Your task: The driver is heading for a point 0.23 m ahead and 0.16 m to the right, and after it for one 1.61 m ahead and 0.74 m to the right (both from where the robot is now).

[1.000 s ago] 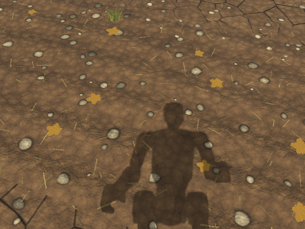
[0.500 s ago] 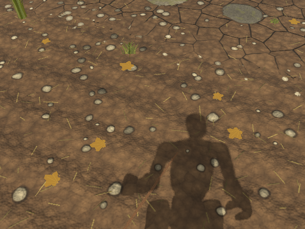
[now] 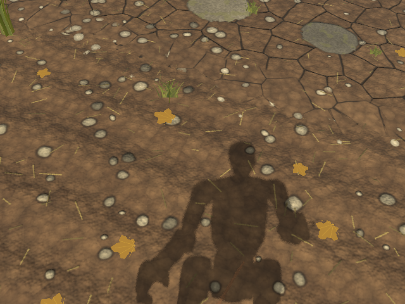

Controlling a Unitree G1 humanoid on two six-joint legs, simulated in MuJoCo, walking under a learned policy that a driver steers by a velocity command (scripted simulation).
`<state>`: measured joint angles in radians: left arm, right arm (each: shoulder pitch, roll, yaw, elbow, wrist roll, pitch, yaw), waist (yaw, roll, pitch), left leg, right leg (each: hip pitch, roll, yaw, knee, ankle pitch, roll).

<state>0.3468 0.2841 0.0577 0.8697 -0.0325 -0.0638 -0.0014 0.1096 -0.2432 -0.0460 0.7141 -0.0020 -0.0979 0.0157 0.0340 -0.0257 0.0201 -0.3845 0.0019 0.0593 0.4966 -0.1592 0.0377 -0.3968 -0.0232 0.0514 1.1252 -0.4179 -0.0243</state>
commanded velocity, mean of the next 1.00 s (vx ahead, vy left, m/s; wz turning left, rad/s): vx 0.43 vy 0.00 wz -0.53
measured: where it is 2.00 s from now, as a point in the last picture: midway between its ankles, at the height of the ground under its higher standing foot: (286, 246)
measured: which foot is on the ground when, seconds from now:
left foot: down 0.00-0.44, up 0.46-0.86, down 0.88-1.00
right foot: up 0.00-0.40, down 0.42-0.90, up 0.92-1.00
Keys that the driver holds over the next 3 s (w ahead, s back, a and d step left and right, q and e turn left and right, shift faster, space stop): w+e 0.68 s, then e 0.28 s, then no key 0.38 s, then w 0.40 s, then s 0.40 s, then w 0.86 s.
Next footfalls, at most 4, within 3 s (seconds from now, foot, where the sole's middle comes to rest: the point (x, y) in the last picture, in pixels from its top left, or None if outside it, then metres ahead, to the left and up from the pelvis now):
0.42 right None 0.36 -0.17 -0.77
0.88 left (241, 242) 0.68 -0.10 -0.77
1.26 right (295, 300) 0.49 -0.27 -0.77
1.98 right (339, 231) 0.74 -0.46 -0.77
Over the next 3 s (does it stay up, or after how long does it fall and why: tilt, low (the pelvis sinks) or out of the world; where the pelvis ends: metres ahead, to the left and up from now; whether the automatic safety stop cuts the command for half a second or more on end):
stays up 0.81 -0.47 0.01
